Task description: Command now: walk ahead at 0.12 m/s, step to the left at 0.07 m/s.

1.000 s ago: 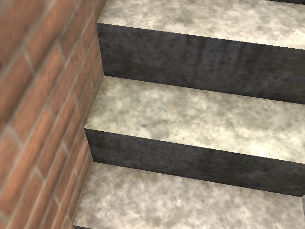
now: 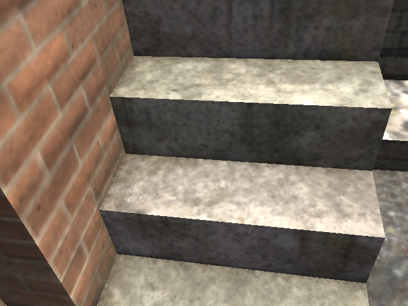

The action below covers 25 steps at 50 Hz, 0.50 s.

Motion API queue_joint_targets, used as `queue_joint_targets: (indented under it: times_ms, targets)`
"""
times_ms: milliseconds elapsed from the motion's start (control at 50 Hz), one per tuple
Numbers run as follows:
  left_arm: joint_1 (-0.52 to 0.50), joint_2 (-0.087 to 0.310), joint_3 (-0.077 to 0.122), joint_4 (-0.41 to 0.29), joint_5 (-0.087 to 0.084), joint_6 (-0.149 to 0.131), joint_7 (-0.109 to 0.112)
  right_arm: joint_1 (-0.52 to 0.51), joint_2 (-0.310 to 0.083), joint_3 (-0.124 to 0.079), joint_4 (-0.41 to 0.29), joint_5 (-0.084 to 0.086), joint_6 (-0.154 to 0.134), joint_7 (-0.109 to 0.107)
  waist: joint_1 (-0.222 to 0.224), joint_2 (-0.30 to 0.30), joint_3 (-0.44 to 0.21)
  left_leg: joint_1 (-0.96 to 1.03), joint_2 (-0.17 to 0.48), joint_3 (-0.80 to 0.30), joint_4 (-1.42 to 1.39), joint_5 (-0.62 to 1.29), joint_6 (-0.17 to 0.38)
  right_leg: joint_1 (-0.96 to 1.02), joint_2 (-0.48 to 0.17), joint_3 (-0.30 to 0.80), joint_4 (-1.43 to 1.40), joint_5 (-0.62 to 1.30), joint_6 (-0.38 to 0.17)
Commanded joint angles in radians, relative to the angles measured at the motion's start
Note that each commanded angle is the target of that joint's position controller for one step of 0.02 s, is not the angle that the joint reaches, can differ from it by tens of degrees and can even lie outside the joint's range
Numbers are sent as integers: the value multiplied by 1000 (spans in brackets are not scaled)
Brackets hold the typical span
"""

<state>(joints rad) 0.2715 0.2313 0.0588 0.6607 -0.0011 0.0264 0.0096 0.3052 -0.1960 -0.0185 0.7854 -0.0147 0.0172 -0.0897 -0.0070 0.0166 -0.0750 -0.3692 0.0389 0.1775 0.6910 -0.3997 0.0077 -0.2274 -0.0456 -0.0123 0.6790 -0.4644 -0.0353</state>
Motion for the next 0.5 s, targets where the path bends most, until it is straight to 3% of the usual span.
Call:
queue_joint_targets:
  times_ms: [20, 40, 60, 80, 100, 120, 160, 200, 220, 260, 300, 320, 340, 360, 380, 400, 420, 460, 500]
  targets:
    - [146, 186, 30, 9, 29, -62, -38, 68, -89, -44, -47, -18, -13, 27, -5, -314, 104, -354, -3, -260, 378, -222, -52, -83, -387, 703, -438, 140, -316]
    - [44, 236, 49, -12, 37, -87, -28, -22, -175, -79, -61, 6, -17, 24, -29, -232, 202, -427, -6, -282, 500, -143, -62, -114, -380, 703, -519, -112, -311]
    - [-58, 195, 37, -12, 32, -96, -4, -89, -188, -87, -63, 9, -18, 30, -45, -193, 228, -441, 0, -308, 538, -23, -53, -137, -323, 596, -533, -203, -223]
    - [-127, 171, 26, -17, 25, -100, 16, -71, -174, -90, -30, -2, -10, 33, -71, -166, 202, -402, 6, -296, 542, 59, -58, -142, -261, 488, -519, -160, -144]
    - [-143, 151, 18, -17, 25, -99, 25, -57, -173, -92, -30, 0, 1, 40, -72, -164, 192, -358, -4, -278, 515, 146, -76, -146, -210, 375, -512, -67, -115]
    - [-127, 108, 3, 0, 26, -101, 33, -50, -156, -94, -12, -8, 8, 47, -71, -133, 160, -279, -6, -273, 496, 216, -85, -159, -175, 293, -499, 13, -100]
    - [-82, 59, -13, 20, 25, -105, 39, -25, -110, -86, 6, -8, 12, 57, -59, -97, 107, -184, 4, -257, 374, 273, -99, -117, -138, 187, -472, 129, -103]
    - [-73, 62, -12, 23, 20, -101, 42, -78, -59, -63, -8, -5, 4, 58, -27, -105, 98, -99, 9, -230, 150, 272, -102, -83, -115, 138, -459, 183, -106]
    - [-68, 79, -8, 22, 18, -97, 43, -108, -53, -56, -22, -5, -4, 58, -7, -117, 88, -54, 1, -211, 70, 237, -103, -69, -120, 143, -462, 177, -116]
    - [-52, 117, 5, 22, 13, -87, 35, -116, -82, -53, -39, -1, -17, 58, 23, -148, 75, 1, -14, -183, -30, 124, -98, -33, -148, 182, -449, 129, -143]
    - [-69, 114, 7, 19, -2, -78, 25, -83, -106, -53, -41, 5, -30, 58, 16, -148, 89, 60, -22, -170, -217, 92, -63, -15, -150, 207, -398, 62, -138]
    - [-50, 102, 4, 24, -7, -78, 19, -63, -124, -54, -36, 0, -34, 57, 10, -120, 89, 117, -28, -179, -317, 134, -42, -22, -122, 201, -356, 59, -110]
    - [-37, 91, 1, 25, 3, -85, 13, -31, -159, -57, -36, -7, -39, 52, 5, -98, 64, 208, 19, -243, -331, 249, -21, -58, -94, 183, -298, 124, -71]
    - [-6, 74, 1, 7, 28, -99, 6, -26, -256, -76, -32, -4, -37, 45, 58, 48, 33, 279, 67, -315, -252, 439, 30, -129, -4, 87, -225, 201, -16]
    - [-65, 51, -10, -14, 41, -107, 7, -1, -220, -73, -18, 19, -30, 44, 39, 142, -8, 197, 57, -332, -273, 248, 85, -74, 48, -6, -182, 171, 38]
    - [-113, 58, -11, -22, 36, -110, 11, -35, -165, -53, -40, 12, -26, 44, 27, 159, 15, 133, 50, -352, -314, 127, 101, -42, 54, -21, -138, 150, 56]
    - [-125, 53, -14, -23, 30, -107, 14, -68, -132, -39, -59, -6, -23, 43, 37, 159, 27, 97, 47, -358, -333, 50, 95, -28, 49, -25, -123, 138, 57]
    - [-132, 65, -15, -25, 34, -99, 14, -111, -127, -30, -91, -8, -24, 41, 45, 130, 77, 56, 30, -350, -329, 10, 78, -31, 34, -13, -130, 139, 53]
    - [-145, 70, -19, -22, 35, -99, 8, -100, -130, -24, -107, -6, -23, 41, 33, 56, 87, 67, 9, -323, -282, 109, 60, -33, 20, 10, -151, 192, 48]
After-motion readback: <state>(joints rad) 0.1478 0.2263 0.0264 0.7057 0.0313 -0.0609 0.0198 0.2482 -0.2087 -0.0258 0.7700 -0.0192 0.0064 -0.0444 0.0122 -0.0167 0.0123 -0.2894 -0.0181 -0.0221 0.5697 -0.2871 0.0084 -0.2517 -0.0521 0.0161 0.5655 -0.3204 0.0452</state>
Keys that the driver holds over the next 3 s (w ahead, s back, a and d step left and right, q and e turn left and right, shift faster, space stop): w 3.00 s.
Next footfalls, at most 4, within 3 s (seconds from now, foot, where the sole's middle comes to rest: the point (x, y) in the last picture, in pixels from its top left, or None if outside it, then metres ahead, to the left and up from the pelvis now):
0.34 left None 0.02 0.17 -0.76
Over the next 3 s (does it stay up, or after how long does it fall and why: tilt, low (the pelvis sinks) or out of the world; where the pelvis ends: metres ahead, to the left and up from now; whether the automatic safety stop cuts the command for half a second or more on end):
stays up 0.00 0.07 0.02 its command is cut before an obstacle from the start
